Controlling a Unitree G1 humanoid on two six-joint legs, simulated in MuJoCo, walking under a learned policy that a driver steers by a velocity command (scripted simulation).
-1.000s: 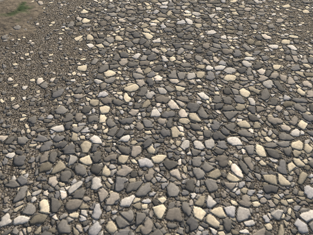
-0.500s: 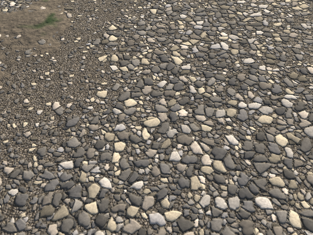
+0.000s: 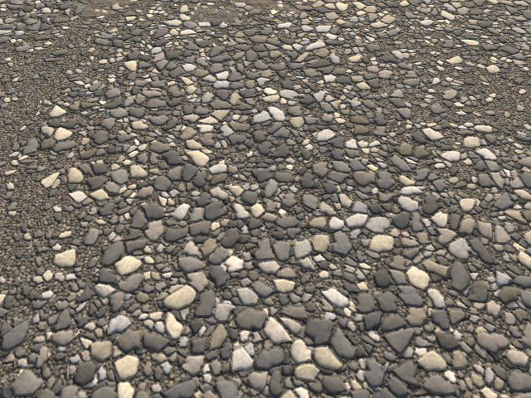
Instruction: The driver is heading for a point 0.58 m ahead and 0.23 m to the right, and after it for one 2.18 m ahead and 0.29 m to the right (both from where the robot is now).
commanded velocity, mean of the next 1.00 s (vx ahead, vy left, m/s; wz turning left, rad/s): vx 0.50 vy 0.00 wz -0.47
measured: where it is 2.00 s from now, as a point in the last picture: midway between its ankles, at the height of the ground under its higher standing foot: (349, 201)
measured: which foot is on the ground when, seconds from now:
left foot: down 0.00-0.22, up 0.24-0.70, down 0.72-1.00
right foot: up 0.00-0.22, down 0.24-0.74, up 0.76-1.00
